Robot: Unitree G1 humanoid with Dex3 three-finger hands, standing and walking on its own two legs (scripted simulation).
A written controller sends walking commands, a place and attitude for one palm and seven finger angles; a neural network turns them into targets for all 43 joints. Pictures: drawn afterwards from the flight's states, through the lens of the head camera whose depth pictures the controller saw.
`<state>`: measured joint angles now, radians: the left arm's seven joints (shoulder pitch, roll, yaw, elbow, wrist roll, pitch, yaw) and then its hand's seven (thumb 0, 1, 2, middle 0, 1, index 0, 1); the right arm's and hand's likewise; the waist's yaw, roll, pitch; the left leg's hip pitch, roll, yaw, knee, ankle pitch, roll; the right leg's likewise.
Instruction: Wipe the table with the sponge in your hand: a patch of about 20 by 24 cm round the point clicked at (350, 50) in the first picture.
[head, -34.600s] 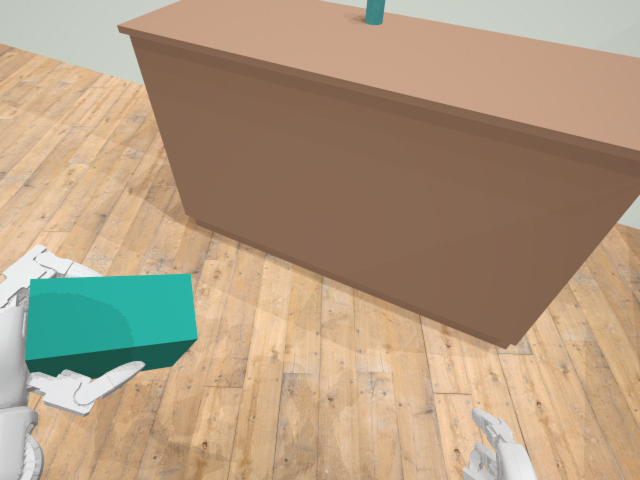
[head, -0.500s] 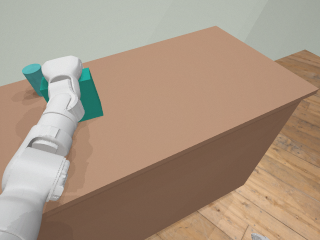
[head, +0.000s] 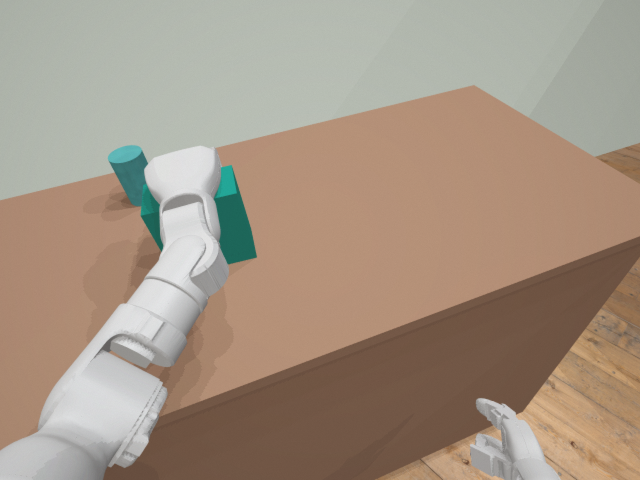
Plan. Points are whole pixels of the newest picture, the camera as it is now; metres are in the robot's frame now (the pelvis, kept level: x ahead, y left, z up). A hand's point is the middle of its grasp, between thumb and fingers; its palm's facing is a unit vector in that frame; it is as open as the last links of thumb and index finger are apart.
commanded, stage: wipe back along the third lane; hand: left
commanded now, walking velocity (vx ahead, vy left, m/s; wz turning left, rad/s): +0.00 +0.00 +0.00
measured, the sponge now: (207, 233) +0.41 +0.20 +0.11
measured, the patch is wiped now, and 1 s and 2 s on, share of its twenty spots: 1.00 1.00 1.00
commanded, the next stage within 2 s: slide back across to the middle lane in 1.10 s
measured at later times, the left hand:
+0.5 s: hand (205, 227) +0.37 +0.18 +0.16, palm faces +0.16 -0.08 -0.98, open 10.4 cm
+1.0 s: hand (222, 253) +0.32 +0.14 +0.17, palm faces +0.23 -0.16 -0.96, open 10.4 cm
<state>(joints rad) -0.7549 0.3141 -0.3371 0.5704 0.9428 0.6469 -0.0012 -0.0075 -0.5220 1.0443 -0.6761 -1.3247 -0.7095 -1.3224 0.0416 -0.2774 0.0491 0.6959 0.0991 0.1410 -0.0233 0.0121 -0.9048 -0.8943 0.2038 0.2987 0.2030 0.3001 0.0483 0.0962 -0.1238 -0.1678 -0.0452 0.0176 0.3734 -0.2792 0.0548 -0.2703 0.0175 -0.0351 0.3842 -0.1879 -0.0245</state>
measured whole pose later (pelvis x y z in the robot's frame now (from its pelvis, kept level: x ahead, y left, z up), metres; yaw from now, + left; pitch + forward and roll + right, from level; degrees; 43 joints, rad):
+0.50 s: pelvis +0.00 +0.00 +0.00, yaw +0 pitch +1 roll -1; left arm -0.55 0.29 -0.40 0.21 0.96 0.74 -0.04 -0.01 -0.51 1.04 -0.66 -1.33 -0.70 -1.33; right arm 0.01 -0.27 0.07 0.66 0.10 0.19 0.03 0.01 -0.90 -0.89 0.20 0.30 0.20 0.30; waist 0.09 0.11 -0.11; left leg -0.12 -0.05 0.01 0.41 -0.31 0.06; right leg -0.23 0.02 -0.04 0.43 -0.23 -0.03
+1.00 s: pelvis -0.02 -0.03 +0.00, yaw -1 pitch -1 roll +0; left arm -0.39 0.31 -0.36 0.00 0.93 0.74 0.00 -0.01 -0.51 1.04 -0.66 -1.33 -0.69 -1.33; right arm -0.01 -0.27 0.07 0.63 0.11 0.21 0.03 0.01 -0.90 -0.89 0.20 0.30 0.20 0.30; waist 0.08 0.11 -0.09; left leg -0.11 -0.02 0.03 0.43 -0.30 0.02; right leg -0.23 0.05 -0.03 0.45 -0.21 -0.06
